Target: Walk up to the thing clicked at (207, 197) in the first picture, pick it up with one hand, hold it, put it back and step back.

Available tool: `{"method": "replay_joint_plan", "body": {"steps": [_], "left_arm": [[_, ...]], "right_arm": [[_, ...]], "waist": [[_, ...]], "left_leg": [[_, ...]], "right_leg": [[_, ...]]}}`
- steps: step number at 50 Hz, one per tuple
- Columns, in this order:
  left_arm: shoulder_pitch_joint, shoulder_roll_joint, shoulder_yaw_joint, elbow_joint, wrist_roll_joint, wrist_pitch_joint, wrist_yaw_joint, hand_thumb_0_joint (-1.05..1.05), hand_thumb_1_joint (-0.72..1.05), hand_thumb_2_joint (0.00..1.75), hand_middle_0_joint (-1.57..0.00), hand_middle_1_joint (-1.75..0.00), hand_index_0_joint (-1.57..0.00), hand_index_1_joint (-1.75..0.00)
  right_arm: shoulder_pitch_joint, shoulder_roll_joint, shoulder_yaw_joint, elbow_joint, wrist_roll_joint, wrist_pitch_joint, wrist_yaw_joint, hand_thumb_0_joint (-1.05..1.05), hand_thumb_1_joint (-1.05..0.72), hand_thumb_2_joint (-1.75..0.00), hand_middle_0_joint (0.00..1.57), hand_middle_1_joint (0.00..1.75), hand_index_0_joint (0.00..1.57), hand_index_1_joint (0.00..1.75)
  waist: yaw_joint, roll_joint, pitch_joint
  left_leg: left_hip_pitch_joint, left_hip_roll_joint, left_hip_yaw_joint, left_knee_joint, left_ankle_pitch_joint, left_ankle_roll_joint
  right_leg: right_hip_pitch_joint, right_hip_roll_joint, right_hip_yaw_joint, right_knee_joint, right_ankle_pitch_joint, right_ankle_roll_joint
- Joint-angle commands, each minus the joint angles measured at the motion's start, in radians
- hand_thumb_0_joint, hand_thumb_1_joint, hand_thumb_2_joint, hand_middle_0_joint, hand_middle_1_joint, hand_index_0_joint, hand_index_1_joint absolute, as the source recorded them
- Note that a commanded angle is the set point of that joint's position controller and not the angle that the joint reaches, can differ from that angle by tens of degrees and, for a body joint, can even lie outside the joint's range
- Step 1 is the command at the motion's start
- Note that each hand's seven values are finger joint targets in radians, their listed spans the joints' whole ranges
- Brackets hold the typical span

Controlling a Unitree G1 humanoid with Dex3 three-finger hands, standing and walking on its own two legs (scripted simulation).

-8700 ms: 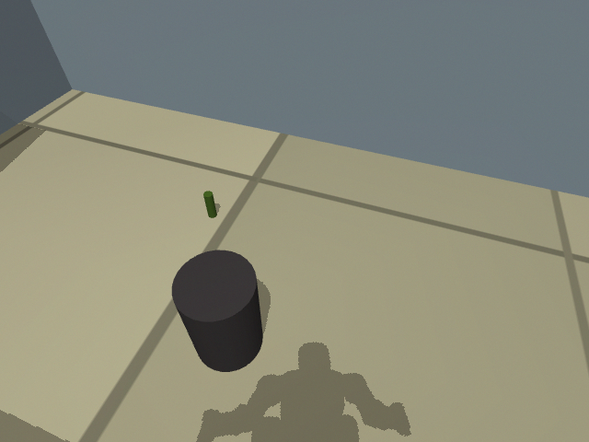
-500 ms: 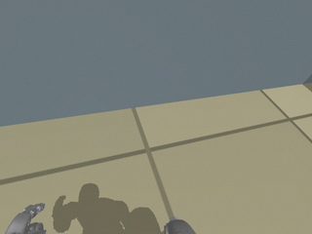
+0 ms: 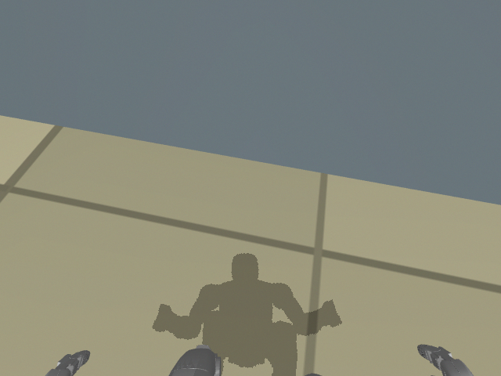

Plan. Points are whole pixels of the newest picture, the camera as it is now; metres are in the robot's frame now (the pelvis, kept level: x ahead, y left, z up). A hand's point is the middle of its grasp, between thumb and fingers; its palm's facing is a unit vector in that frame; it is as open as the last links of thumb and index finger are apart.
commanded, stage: walk up
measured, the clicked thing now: out of the picture +0.64 +1.34 -0.69
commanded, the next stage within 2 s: none
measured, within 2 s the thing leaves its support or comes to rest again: neither
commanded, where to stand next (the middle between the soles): +0.07 +0.07 m, yaw +57 degrees
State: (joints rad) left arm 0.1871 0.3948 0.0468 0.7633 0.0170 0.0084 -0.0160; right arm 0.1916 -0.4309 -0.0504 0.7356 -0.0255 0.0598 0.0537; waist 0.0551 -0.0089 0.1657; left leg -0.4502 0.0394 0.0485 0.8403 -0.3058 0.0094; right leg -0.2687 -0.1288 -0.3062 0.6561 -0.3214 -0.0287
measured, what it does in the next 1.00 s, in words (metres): steps on the spot, turning left: left foot, then right foot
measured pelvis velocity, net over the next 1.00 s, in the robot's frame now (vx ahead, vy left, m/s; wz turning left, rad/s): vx -0.04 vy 0.04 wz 0.72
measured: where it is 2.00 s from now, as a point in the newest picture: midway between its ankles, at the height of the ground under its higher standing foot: outside the picture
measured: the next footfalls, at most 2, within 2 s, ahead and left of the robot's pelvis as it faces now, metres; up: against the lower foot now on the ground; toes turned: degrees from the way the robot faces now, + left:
left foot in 0.08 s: +0.08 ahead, +0.11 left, +0.00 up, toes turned +8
right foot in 0.48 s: +0.05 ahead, -0.09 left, +0.00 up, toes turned +22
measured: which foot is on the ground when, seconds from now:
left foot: up 0.00-0.06, down 0.08-0.50, up 0.52-0.84, down 0.86-1.00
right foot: down 0.00-0.12, up 0.14-0.46, down 0.48-0.88, up 0.90-1.00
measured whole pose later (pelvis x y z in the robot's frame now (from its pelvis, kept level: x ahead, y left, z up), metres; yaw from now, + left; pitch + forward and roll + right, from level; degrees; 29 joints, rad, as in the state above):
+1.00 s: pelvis -0.04 +0.04 -0.01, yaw +41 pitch -2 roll +1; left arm 0.29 0.45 0.07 0.79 0.03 0.07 -0.04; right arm 0.33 -0.39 -0.04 0.79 -0.01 -0.06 -0.03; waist 0.02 -0.13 0.11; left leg -0.35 -0.02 -0.05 0.70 -0.31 0.00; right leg -0.44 -0.12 -0.04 1.11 -0.52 -0.02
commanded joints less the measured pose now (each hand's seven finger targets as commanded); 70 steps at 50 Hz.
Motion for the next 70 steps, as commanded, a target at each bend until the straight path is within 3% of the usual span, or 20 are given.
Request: {"method": "replay_joint_plan", "body": {"steps": [1, 4, 6, 7, 11, 21, 23, 25, 26, 31, 37, 41, 43, 44, 46, 50, 63, 65, 67, 70], "left_arm": [[-0.041, 0.289, 0.093, -0.105, -0.001, -0.026, 0.022, 0.0, 0.9, 0.9, -0.2, -0.3, -0.2, -0.3], [-0.008, 0.26, 0.084, -0.094, -0.007, -0.017, 0.015, 0.0, 0.9, 0.9, -0.2, -0.3, -0.2, -0.3], [0.019, 0.19, 0.064, -0.118, -0.023, -0.008, 0.013, 0.0, 0.9, 0.9, -0.2, -0.3, -0.2, -0.3], [-0.063, 0.237, 0.073, -0.119, -0.01, -0.013, 0.026, 0.0, 0.9, 0.9, -0.2, -0.3, -0.2, -0.3], [0.081, 0.245, 0.074, -0.051, -0.016, 0.0, 0.029, 0.0, 0.9, 0.9, -0.2, -0.3, -0.2, -0.3], [0.099, 0.218, 0.069, -0.078, -0.014, -0.039, 0.05, 0.0, 0.9, 0.9, -0.2, -0.3, -0.2, -0.3], [0.164, 0.216, 0.073, -0.06, -0.003, -0.052, 0.051, 0.0, 0.9, 0.9, -0.2, -0.3, -0.2, -0.3], [0.183, 0.374, 0.117, -0.067, 0.027, -0.06, 0.061, 0.0, 0.9, 0.9, -0.2, -0.3, -0.2, -0.3], [0.052, 0.394, 0.128, -0.096, 0.03, -0.053, 0.059, 0.0, 0.9, 0.9, -0.2, -0.3, -0.2, -0.3], [0.019, 0.265, 0.091, -0.081, 0.02, -0.076, 0.056, 0.0, 0.9, 0.9, -0.2, -0.3, -0.2, -0.3], [0.03, 0.309, 0.114, -0.119, 0.044, -0.046, -0.012, 0.0, 0.9, 0.9, -0.2, -0.3, -0.2, -0.3], [0.08, 0.279, 0.104, -0.107, 0.02, -0.003, -0.028, 0.0, 0.9, 0.9, -0.2, -0.3, -0.2, -0.3], [0.131, 0.154, 0.063, -0.121, 0.01, 0.008, -0.024, 0.0, 0.9, 0.9, -0.2, -0.3, -0.2, -0.3], [0.138, 0.108, 0.045, -0.145, 0.009, 0.013, -0.026, 0.0, 0.9, 0.9, -0.2, -0.3, -0.2, -0.3], [0.066, 0.252, 0.075, -0.139, 0.012, 0.023, -0.009, 0.0, 0.9, 0.9, -0.2, -0.3, -0.2, -0.3], [0.112, 0.237, 0.09, -0.082, 0.003, 0.03, -0.012, 0.0, 0.9, 0.9, -0.2, -0.3, -0.2, -0.3], [0.166, 0.182, 0.099, -0.005, 0.002, 0.007, 0.001, 0.0, 0.9, 0.9, -0.2, -0.3, -0.2, -0.3], [0.109, 0.337, 0.127, -0.042, 0.034, -0.012, 0.008, 0.0, 0.9, 0.9, -0.2, -0.3, -0.2, -0.3], [-0.052, 0.384, 0.136, -0.066, 0.015, -0.007, 0.008, 0.0, 0.9, 0.9, -0.2, -0.3, -0.2, -0.3], [-0.017, 0.258, 0.098, -0.022, 0.022, -0.023, 0.011, 0.0, 0.9, 0.9, -0.2, -0.3, -0.2, -0.3]], "right_arm": [[0.072, -0.166, -0.076, -0.086, -0.01, -0.012, 0.008, 0.0, -0.9, -0.9, 0.2, 0.3, 0.2, 0.3], [0.151, -0.206, -0.103, -0.071, -0.024, -0.019, -0.003, 0.0, -0.9, -0.9, 0.2, 0.3, 0.2, 0.3], [0.075, -0.323, -0.128, -0.124, -0.022, -0.024, -0.021, 0.0, -0.9, -0.9, 0.2, 0.3, 0.2, 0.3], [0.099, -0.322, -0.133, -0.117, -0.023, -0.024, -0.024, 0.0, -0.9, -0.9, 0.2, 0.3, 0.2, 0.3], [0.008, -0.22, -0.103, -0.166, -0.013, -0.024, -0.052, 0.0, -0.9, -0.9, 0.2, 0.3, 0.2, 0.3], [0.087, -0.235, -0.127, -0.185, -0.029, -0.039, -0.025, 0.0, -0.9, -0.9, 0.2, 0.3, 0.2, 0.3], [0.032, -0.215, -0.119, -0.199, -0.021, -0.029, -0.02, 0.0, -0.9, -0.9, 0.2, 0.3, 0.2, 0.3], [0.004, -0.107, -0.081, -0.21, -0.014, -0.035, -0.02, 0.0, -0.9, -0.9, 0.2, 0.3, 0.2, 0.3], [0.024, -0.189, -0.106, -0.196, -0.043, -0.03, -0.029, 0.0, -0.9, -0.9, 0.2, 0.3, 0.2, 0.3], [0.12, -0.172, -0.107, -0.106, -0.021, -0.036, 0.01, 0.0, -0.9, -0.9, 0.2, 0.3, 0.2, 0.3], [0.071, -0.167, -0.086, -0.063, 0.022, -0.081, -0.004, 0.0, -0.9, -0.9, 0.2, 0.3, 0.2, 0.3], [0.171, -0.156, -0.089, 0.016, 0.018, -0.121, -0.053, 0.0, -0.9, -0.9, 0.2, 0.3, 0.2, 0.3], [0.31, -0.238, -0.11, 0.061, 0.012, -0.148, -0.09, 0.0, -0.9, -0.9, 0.2, 0.3, 0.2, 0.3], [0.305, -0.337, -0.127, 0.033, -0.002, -0.155, -0.105, 0.0, -0.9, -0.9, 0.2, 0.3, 0.2, 0.3], [0.253, -0.398, -0.141, 0.014, 0.021, -0.146, -0.112, 0.0, -0.9, -0.9, 0.2, 0.3, 0.2, 0.3], [0.215, -0.273, -0.088, 0.008, 0.018, -0.148, -0.134, 0.0, -0.9, -0.9, 0.2, 0.3, 0.2, 0.3], [0.053, -0.241, -0.062, -0.063, 0.008, -0.091, -0.12, 0.0, -0.9, -0.9, 0.2, 0.3, 0.2, 0.3], [0.116, -0.123, -0.023, -0.068, 0.031, -0.092, -0.13, 0.0, -0.9, -0.9, 0.2, 0.3, 0.2, 0.3], [0.118, -0.232, -0.06, -0.023, 0.008, -0.106, -0.152, 0.0, -0.9, -0.9, 0.2, 0.3, 0.2, 0.3], [0.112, -0.226, -0.065, 0.038, 0.017, -0.102, -0.11, 0.0, -0.9, -0.9, 0.2, 0.3, 0.2, 0.3]], "waist": [[-0.027, -0.133, -0.195], [-0.083, 0.014, -0.258], [-0.069, 0.368, -0.221], [-0.111, 0.305, -0.21], [-0.037, 0.161, -0.223], [-0.074, 0.117, -0.261], [-0.024, 0.082, -0.258], [0.026, -0.3, -0.199], [-0.007, -0.217, -0.133], [-0.062, -0.107, -0.078], [0.012, -0.305, -0.045], [-0.02, -0.151, -0.132], [-0.091, 0.132, -0.237], [-0.076, 0.281, -0.212], [-0.094, 0.205, -0.195], [-0.053, 0.178, -0.14], [0.024, 0.129, -0.217], [0.002, -0.254, -0.173], [-0.036, -0.276, -0.136], [-0.029, -0.129, -0.062]], "left_leg": [[0.078, 0.024, -0.001, -0.064, -0.026, 0.023], [0.278, -0.013, -0.078, -0.265, -0.067, 0.084], [0.362, 0.205, -0.578, -0.445, 0.29, 0.26], [0.27, 0.233, -0.663, -0.487, 0.28, 0.306], [0.314, 0.09, -0.366, -0.364, 0.405, 0.175], [0.206, 0.098, -0.663, -0.408, 0.119, 0.201], [0.052, 0.014, -0.568, -0.363, 0.063, 0.119], [-0.339, -0.231, -0.201, 0.017, -0.219, -0.013], [-0.375, -0.099, -0.194, 0.202, -0.192, -0.049], [-0.165, -0.081, -0.144, 0.299, 0.015, -0.033], [-0.057, -0.031, -0.014, -0.059, -0.059, -0.054], [0.211, -0.108, 0.094, -0.292, 0.163, -0.051], [0.455, -0.04, -0.092, -0.402, 0.197, 0.001], [0.504, 0.194, -0.525, -0.462, 0.148, 0.093], [0.393, 0.375, -0.806, -0.477, 0.065, 0.307], [0.252, 0.169, -0.408, -0.353, 0.333, 0.195], [-0.061, 0.022, -0.351, -0.068, 0.216, 0.15], [-0.312, -0.183, -0.178, 0.242, -0.25, 0.049], [-0.247, -0.043, -0.179, 0.386, -0.319, 0.017], [-0.168, -0.074, -0.125, 0.331, -0.152, 0.026]], "right_leg": [[0.068, -0.318, 0.216, -0.154, 0.418, -0.113], [-0.059, -0.244, 0.148, 0.102, 0.129, -0.048], [-0.368, 0.073, 0.116, 0.408, -0.371, 0.088], [-0.307, 0.065, 0.24, 0.445, -0.41, 0.071], [-0.32, 0.026, 0.273, 0.428, -0.204, 0.045], [-0.112, 0.139, 0.33, 0.085, -0.216, 0.007], [0.095, 0.158, 0.326, -0.166, -0.102, -0.014], [0.29, -0.294, 0.796, -0.419, -0.23, -0.11], [0.128, -0.454, 0.92, -0.445, -0.279, -0.258], [0.018, -0.135, 0.41, -0.346, -0.065, -0.104], [0.038, -0.121, 0.272, -0.348, -0.23, -0.139], [0.013, -0.117, 0.164, -0.051, 0.066, -0.108], [-0.138, -0.045, 0.15, 0.333, -0.058, -0.043], [-0.389, 0.048, 0.195, 0.477, -0.301, 0.004], [-0.439, -0.026, 0.35, 0.537, -0.26, 0.002], [-0.35, -0.032, 0.358, 0.449, -0.131, 0.009], [0.071, 0.126, 0.26, -0.064, -0.053, -0.017], [0.134, -0.238, 0.801, -0.312, -0.144, -0.12], [-0.019, -0.414, 0.999, -0.394, -0.161, -0.299], [-0.067, -0.152, 0.53, -0.252, -0.108, -0.154]]}}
